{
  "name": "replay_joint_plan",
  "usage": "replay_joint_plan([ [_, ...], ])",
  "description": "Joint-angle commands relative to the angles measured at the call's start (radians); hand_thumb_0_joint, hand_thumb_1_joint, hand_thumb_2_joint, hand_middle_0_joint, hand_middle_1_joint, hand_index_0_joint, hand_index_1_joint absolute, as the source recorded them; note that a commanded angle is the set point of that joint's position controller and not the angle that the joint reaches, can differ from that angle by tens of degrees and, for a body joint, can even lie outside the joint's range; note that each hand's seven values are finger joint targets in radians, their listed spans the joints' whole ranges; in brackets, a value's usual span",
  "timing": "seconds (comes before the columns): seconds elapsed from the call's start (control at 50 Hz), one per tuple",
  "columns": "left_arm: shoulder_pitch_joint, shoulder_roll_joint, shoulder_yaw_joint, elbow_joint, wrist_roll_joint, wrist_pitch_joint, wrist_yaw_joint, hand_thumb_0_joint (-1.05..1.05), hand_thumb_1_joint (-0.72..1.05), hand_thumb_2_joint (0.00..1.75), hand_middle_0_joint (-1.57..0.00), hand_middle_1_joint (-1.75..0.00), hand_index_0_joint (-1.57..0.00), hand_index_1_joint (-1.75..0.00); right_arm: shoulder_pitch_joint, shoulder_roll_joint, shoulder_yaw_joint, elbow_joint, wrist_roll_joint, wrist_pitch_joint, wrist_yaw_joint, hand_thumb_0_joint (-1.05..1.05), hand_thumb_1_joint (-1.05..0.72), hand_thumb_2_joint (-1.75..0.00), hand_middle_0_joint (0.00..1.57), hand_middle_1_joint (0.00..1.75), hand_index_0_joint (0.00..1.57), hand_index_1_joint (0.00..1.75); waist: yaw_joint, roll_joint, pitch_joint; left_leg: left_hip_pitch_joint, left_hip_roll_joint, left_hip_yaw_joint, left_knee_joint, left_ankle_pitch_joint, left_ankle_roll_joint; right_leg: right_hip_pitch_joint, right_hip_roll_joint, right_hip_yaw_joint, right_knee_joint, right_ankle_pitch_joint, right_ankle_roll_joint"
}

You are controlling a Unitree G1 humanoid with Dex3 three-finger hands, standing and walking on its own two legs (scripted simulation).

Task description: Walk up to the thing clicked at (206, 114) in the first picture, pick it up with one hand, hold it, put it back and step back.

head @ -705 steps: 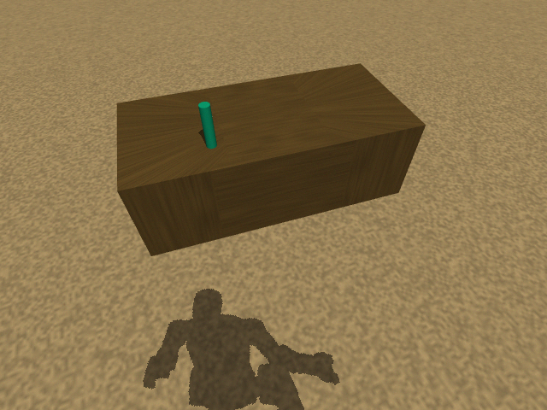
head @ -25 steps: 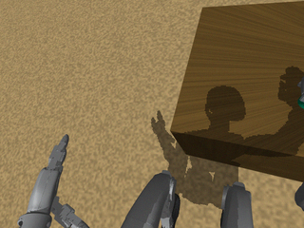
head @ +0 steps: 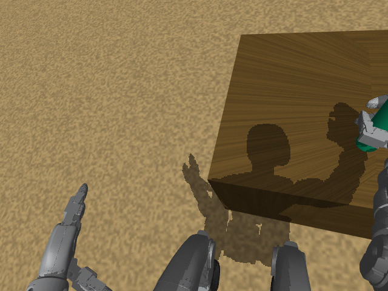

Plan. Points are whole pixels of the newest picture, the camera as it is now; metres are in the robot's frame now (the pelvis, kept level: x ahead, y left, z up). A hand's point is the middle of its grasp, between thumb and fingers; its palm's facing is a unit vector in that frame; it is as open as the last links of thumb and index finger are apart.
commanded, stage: lift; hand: right
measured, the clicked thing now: out of the picture +0.47 -0.27 +0.00
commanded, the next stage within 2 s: hold in 1.30 s
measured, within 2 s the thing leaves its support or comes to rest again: neither
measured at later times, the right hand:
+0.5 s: hand (384, 131) +0.40 -0.22 +0.07, palm faces +0.28 +0.96 +0.02, open 5.3 cm
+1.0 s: hand (383, 134) +0.37 -0.20 +0.11, palm faces +0.28 +0.96 +0.02, open 5.3 cm
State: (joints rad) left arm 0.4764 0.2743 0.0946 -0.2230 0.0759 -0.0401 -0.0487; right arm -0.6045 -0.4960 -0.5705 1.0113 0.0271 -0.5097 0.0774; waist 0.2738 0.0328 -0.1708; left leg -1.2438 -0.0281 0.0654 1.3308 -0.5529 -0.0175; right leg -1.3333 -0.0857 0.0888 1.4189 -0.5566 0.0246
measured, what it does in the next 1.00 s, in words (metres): rises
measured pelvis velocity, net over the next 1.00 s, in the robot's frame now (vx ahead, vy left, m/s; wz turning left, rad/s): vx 0.02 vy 0.00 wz -0.04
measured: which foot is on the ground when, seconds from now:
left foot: down 0.00-1.00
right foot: down 0.00-1.00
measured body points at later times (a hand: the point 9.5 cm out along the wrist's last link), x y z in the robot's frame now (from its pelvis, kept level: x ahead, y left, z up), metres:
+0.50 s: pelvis +0.01 +0.00 +0.05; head +0.09 -0.04 +0.50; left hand +0.18 +0.26 +0.07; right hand +0.38 -0.27 +0.07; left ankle +0.04 +0.14 -0.59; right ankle +0.04 -0.13 -0.59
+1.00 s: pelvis +0.02 +0.00 +0.08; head +0.08 -0.02 +0.52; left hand +0.18 +0.26 +0.06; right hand +0.35 -0.25 +0.12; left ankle +0.04 +0.14 -0.59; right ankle +0.04 -0.13 -0.59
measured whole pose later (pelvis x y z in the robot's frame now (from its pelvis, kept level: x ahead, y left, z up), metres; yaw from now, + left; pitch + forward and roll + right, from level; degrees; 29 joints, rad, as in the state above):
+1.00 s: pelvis +0.02 +0.00 +0.08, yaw -2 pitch +13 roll +1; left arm 0.43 0.21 0.09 0.09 0.01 0.01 0.01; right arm -0.20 -0.17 -0.29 0.51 0.12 -0.39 -0.02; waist 0.08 0.02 -0.11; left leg -0.77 0.02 0.00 1.02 -0.48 -0.02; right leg -0.81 -0.05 0.00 1.03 -0.45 0.02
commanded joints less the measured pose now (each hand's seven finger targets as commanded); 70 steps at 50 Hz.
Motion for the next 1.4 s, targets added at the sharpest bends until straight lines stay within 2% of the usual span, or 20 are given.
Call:
replay_joint_plan([
  [0.0, 0.031, 0.168, 0.126, -0.162, -0.001, -0.041, 0.023, 0.00, -0.57, 0.06, -0.05, -0.05, -0.04, -0.06, -0.318, -0.209, 0.016, -0.292, 0.011, -0.073, -0.009, 0.00, -0.74, -1.32, 1.44, 1.44, 1.44, 1.44, -0.060, -0.346, -0.517, 0.224, -0.032, 0.003, -0.172, 0.288, 0.046, 0.576, 0.032, -0.019, -0.237, 0.336, -0.017],
  [0.06, 0.058, 0.139, 0.109, -0.079, -0.005, -0.031, 0.020, 0.00, -0.57, 0.06, -0.05, -0.05, -0.04, -0.06, -0.269, -0.130, 0.051, -0.303, 0.030, -0.061, -0.016, 0.00, -0.75, -1.35, 1.47, 1.47, 1.47, 1.47, -0.077, -0.312, -0.461, 0.247, -0.029, -0.005, -0.199, 0.302, 0.041, 0.559, 0.039, -0.030, -0.254, 0.332, -0.024],
  [0.08, 0.056, 0.143, 0.115, -0.095, -0.007, -0.031, 0.022, 0.00, -0.57, 0.06, -0.05, -0.05, -0.04, -0.06, -0.302, -0.173, 0.024, -0.381, 0.033, -0.064, -0.024, 0.00, -0.76, -1.35, 1.47, 1.47, 1.47, 1.47, -0.083, -0.308, -0.503, 0.284, -0.027, -0.013, -0.211, 0.315, 0.038, 0.575, 0.041, -0.033, -0.254, 0.334, -0.026],
  [0.12, 0.017, 0.153, 0.116, -0.122, -0.010, -0.032, 0.025, 0.00, -0.57, 0.06, -0.05, -0.05, -0.04, -0.06, -0.249, -0.084, 0.081, -0.361, 0.039, -0.049, -0.025, 0.00, -0.75, -1.34, 1.46, 1.46, 1.46, 1.46, -0.076, -0.260, -0.477, 0.311, -0.028, -0.005, -0.231, 0.303, 0.038, 0.588, 0.042, -0.032, -0.290, 0.312, -0.023],
  [0.16, 0.053, 0.169, 0.141, -0.094, -0.018, -0.021, 0.031, 0.00, -0.57, 0.06, -0.05, -0.05, -0.04, -0.06, -0.220, -0.121, 0.050, -0.401, 0.043, -0.040, -0.039, 0.00, -0.76, -1.34, 1.47, 1.47, 1.47, 1.47, -0.082, -0.221, -0.462, 0.352, -0.025, -0.010, -0.261, 0.295, 0.034, 0.588, 0.044, -0.036, -0.312, 0.285, -0.029],
  [0.2, 0.034, 0.126, 0.107, -0.073, -0.023, -0.019, 0.028, 0.00, -0.58, 0.06, -0.05, -0.05, -0.04, -0.06, -0.154, 0.004, 0.131, -0.386, 0.054, -0.025, -0.035, 0.00, -0.78, -1.34, 1.47, 1.46, 1.46, 1.46, -0.091, -0.206, -0.389, 0.355, -0.021, -0.013, -0.277, 0.291, 0.034, 0.580, 0.047, -0.042, -0.338, 0.281, -0.028],
  [0.24, 0.035, 0.156, 0.137, -0.048, -0.029, -0.016, 0.036, 0.00, -0.58, 0.06, -0.05, -0.04, -0.04, -0.05, -0.167, -0.039, 0.101, -0.446, 0.059, -0.018, -0.046, 0.00, -0.77, -1.32, 1.46, 1.45, 1.45, 1.45, -0.103, -0.197, -0.385, 0.367, -0.018, -0.011, -0.291, 0.294, 0.033, 0.607, 0.047, -0.044, -0.359, 0.289, -0.027],
  [0.38, 0.018, 0.100, 0.095, 0.020, -0.039, -0.011, 0.040, 0.00, -0.56, 0.05, -0.05, -0.05, -0.04, -0.05, -0.077, 0.075, 0.178, -0.480, 0.073, 0.001, -0.052, 0.00, -0.80, -1.34, 1.48, 1.46, 1.47, 1.46, -0.127, -0.141, -0.257, 0.411, -0.004, -0.037, -0.365, 0.217, 0.030, 0.608, 0.054, -0.065, -0.435, 0.194, -0.028],
  [0.54, -0.014, 0.112, 0.111, 0.049, -0.047, -0.016, 0.057, 0.00, -0.55, 0.04, -0.04, -0.04, -0.04, -0.05, -0.036, 0.063, 0.170, -0.653, 0.081, -0.003, -0.081, 0.00, -0.75, -1.30, 1.44, 1.44, 1.44, 1.44, -0.164, -0.114, -0.360, 0.523, 0.004, -0.044, -0.393, 0.321, 0.022, 0.709, 0.066, -0.081, -0.452, 0.287, -0.032],
  [0.64, -0.040, 0.126, 0.127, 0.067, -0.051, -0.007, 0.069, 0.00, -0.56, 0.05, -0.04, -0.04, -0.04, -0.05, 0.012, 0.138, 0.234, -0.659, 0.081, 0.016, -0.092, 0.00, -0.73, -1.33, 1.46, 1.47, 1.46, 1.47, -0.158, -0.074, -0.324, 0.557, 0.006, -0.039, -0.424, 0.319, 0.018, 0.727, 0.065, -0.080, -0.485, 0.279, -0.034],
  [0.68, -0.024, 0.073, 0.079, 0.120, -0.053, -0.003, 0.066, 0.00, -0.56, 0.05, -0.04, -0.04, -0.04, -0.05, 0.065, 0.162, 0.248, -0.613, 0.081, 0.028, -0.092, 0.00, -0.70, -1.33, 1.46, 1.47, 1.46, 1.47, -0.171, -0.059, -0.248, 0.560, 0.010, -0.049, -0.442, 0.313, 0.014, 0.690, 0.066, -0.089, -0.489, 0.271, -0.037],
  [0.84, 0.001, 0.071, 0.086, 0.182, -0.060, 0.003, 0.069, 0.00, -0.55, 0.04, -0.04, -0.04, -0.04, -0.05, 0.099, 0.164, 0.253, -0.680, 0.090, 0.039, -0.092, 0.00, -0.74, -1.33, 1.47, 1.47, 1.47, 1.47, -0.183, -0.092, -0.177, 0.535, 0.012, -0.039, -0.454, 0.292, 0.021, 0.731, 0.065, -0.094, -0.548, 0.260, -0.028],
  [1.04, -0.077, 0.086, 0.098, 0.102, -0.068, -0.004, 0.083, 0.00, -0.56, 0.05, -0.04, -0.04, -0.03, -0.05, 0.142, 0.202, 0.295, -0.775, 0.094, 0.050, -0.108, 0.00, -0.70, -1.33, 1.44, 1.46, 1.44, 1.46, -0.198, -0.031, -0.306, 0.665, 0.020, -0.045, -0.484, 0.383, 0.011, 0.816, 0.070, -0.097, -0.547, 0.346, -0.036],
  [1.12, -0.046, 0.024, 0.030, 0.162, -0.069, 0.011, 0.078, 0.00, -0.56, 0.05, -0.04, -0.05, -0.04, -0.05, 0.183, 0.210, 0.293, -0.760, 0.096, 0.062, -0.116, 0.00, -0.70, -1.35, 1.46, 1.48, 1.46, 1.48, -0.225, -0.044, -0.223, 0.665, 0.025, -0.049, -0.496, 0.400, 0.010, 0.789, 0.074, -0.107, -0.562, 0.365, -0.035],
  [1.16, -0.066, 0.065, 0.074, 0.158, -0.070, 0.011, 0.084, 0.00, -0.56, 0.05, -0.04, -0.05, -0.04, -0.05, 0.146, 0.174, 0.263, -0.776, 0.096, 0.061, -0.122, 0.00, -0.70, -1.33, 1.44, 1.46, 1.44, 1.46, -0.210, -0.035, -0.206, 0.657, 0.025, -0.050, -0.502, 0.386, 0.011, 0.792, 0.070, -0.107, -0.569, 0.349, -0.037],
  [1.18, -0.052, 0.086, 0.104, 0.199, -0.068, 0.016, 0.084, 0.00, -0.55, 0.04, -0.04, -0.05, -0.04, -0.05, 0.182, 0.208, 0.298, -0.736, 0.091, 0.072, -0.120, 0.00, -0.72, -1.34, 1.45, 1.47, 1.45, 1.47, -0.203, -0.052, -0.178, 0.642, 0.026, -0.052, -0.504, 0.370, 0.013, 0.790, 0.073, -0.110, -0.580, 0.333, -0.035],
  [1.2, -0.053, 0.090, 0.097, 0.182, -0.067, 0.017, 0.083, 0.00, -0.55, 0.04, -0.05, -0.05, -0.04, -0.05, 0.150, 0.164, 0.267, -0.797, 0.092, 0.067, -0.124, 0.00, -0.72, -1.34, 1.44, 1.46, 1.45, 1.46, -0.212, -0.066, -0.181, 0.639, 0.026, -0.050, -0.504, 0.366, 0.015, 0.793, 0.071, -0.111, -0.585, 0.333, -0.033],
  [1.32, -0.061, 0.052, 0.071, 0.176, -0.070, 0.013, 0.075, 0.00, -0.55, 0.05, -0.05, -0.05, -0.04, -0.06, 0.167, 0.252, 0.336, -0.805, 0.097, 0.076, -0.120, 0.00, -0.71, -1.35, 1.44, 1.47, 1.45, 1.47, -0.203, -0.055, -0.219, 0.665, 0.021, -0.038, -0.514, 0.387, 0.012, 0.851, 0.068, -0.104, -0.598, 0.363, -0.030],
  [1.34, -0.070, 0.077, 0.089, 0.151, -0.073, 0.012, 0.080, 0.00, -0.56, 0.05, -0.05, -0.05, -0.04, -0.06, 0.148, 0.199, 0.297, -0.860, 0.099, 0.072, -0.125, 0.00, -0.73, -1.33, 1.43, 1.45, 1.44, 1.45, -0.203, -0.038, -0.244, 0.679, 0.020, -0.038, -0.516, 0.403, 0.012, 0.861, 0.067, -0.103, -0.599, 0.377, -0.031],
  [1.38, -0.061, 0.035, 0.050, 0.192, -0.073, 0.017, 0.077, 0.00, -0.55, 0.05, -0.05, -0.05, -0.05, -0.06, 0.189, 0.247, 0.344, -0.810, 0.096, 0.081, -0.121, 0.00, -0.71, -1.35, 1.44, 1.47, 1.45, 1.47, -0.220, -0.051, -0.181, 0.676, 0.025, -0.043, -0.526, 0.364, 0.013, 0.832, 0.074, -0.109, -0.607, 0.339, -0.030],
])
